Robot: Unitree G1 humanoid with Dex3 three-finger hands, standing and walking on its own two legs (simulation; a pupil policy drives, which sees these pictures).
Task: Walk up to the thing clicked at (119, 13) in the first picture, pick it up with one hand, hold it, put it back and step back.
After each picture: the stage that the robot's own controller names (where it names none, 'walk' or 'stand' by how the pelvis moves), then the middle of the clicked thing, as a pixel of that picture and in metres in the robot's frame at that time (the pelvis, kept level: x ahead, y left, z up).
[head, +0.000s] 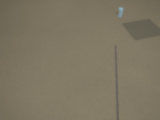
stand; (120, 12) +2.14 -0.53 -0.72
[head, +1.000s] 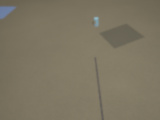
walk; (96, 21) +2.03 -0.05 -0.69
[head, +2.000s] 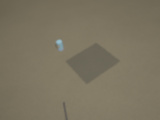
walk; (59, 45) +1.36 +0.39 -0.72
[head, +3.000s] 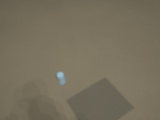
walk; (61, 78) +0.92 +0.31 -0.72
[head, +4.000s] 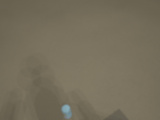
walk; (66, 111) +0.58 +0.22 -0.71
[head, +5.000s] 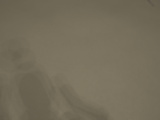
stand; out of the picture +0.41 +0.21 -0.70
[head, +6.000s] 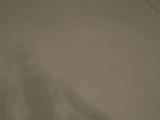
stand; out of the picture +0.39 +0.19 -0.72
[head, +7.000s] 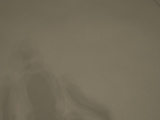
stand; out of the picture +0.41 +0.17 -0.72
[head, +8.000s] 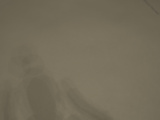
stand; out of the picture +0.40 +0.21 -0.73
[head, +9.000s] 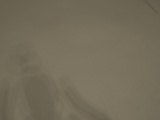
stand; out of the picture +0.40 +0.20 -0.73
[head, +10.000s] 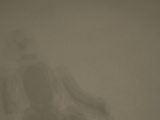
go down; out of the picture +0.40 +0.21 -0.72
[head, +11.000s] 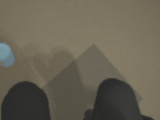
go down; (4, 55) +0.45 +0.28 -0.29
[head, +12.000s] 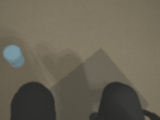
close in; (14, 57) +0.45 +0.28 -0.30
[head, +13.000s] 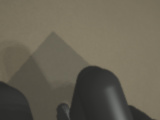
close in; out of the picture +0.43 +0.32 -0.22
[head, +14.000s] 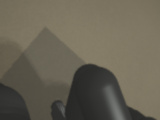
close; out of the picture +0.42 +0.33 -0.22
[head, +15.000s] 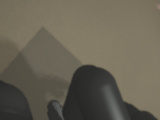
lift; out of the picture +0.40 +0.31 -0.23
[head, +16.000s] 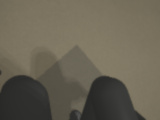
lift; out of the picture +0.34 +0.29 -0.16
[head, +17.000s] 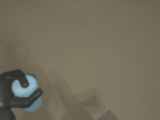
lift; (28, 94) +0.32 +0.19 +0.01
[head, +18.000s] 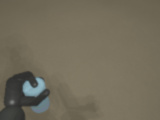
hold; (37, 95) +0.33 +0.17 -0.01
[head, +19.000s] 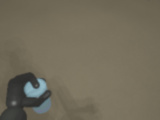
hold; (38, 96) +0.33 +0.17 -0.01
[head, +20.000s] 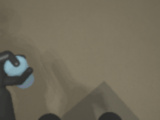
crouch; (20, 73) +0.40 +0.21 -0.08
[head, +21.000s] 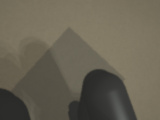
lower; out of the picture +0.44 +0.31 -0.19
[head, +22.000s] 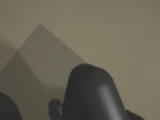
lower; out of the picture +0.41 +0.33 -0.22
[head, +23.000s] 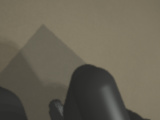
lower; out of the picture +0.41 +0.33 -0.23
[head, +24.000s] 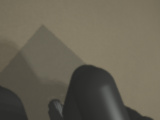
lower; out of the picture +0.41 +0.33 -0.23
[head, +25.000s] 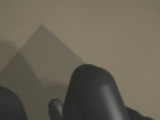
loosen; out of the picture +0.41 +0.33 -0.23
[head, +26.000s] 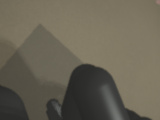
withdraw; out of the picture +0.41 +0.32 -0.23
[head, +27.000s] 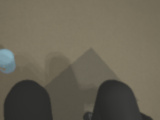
walk; (5, 62) +0.43 +0.29 -0.28
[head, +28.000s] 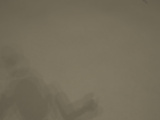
stand; out of the picture +0.38 +0.20 -0.65
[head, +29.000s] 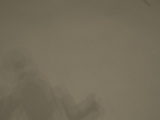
stand; out of the picture +0.39 +0.21 -0.67
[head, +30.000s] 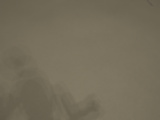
stand; out of the picture +0.40 +0.20 -0.67
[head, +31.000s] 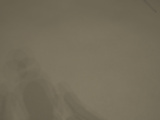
walk; out of the picture +0.41 +0.19 -0.72
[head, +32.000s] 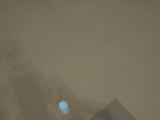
walk; (64, 107) +0.52 +0.19 -0.71
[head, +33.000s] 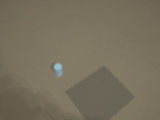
walk; (58, 70) +0.81 +0.18 -0.69
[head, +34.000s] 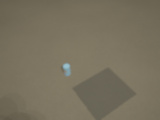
stand; (67, 69) +1.02 +0.24 -0.71
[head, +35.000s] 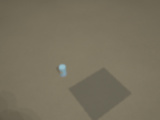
stand; (62, 70) +1.02 +0.23 -0.73
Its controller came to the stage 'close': yes
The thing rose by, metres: 0.71
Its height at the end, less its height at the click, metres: +0.00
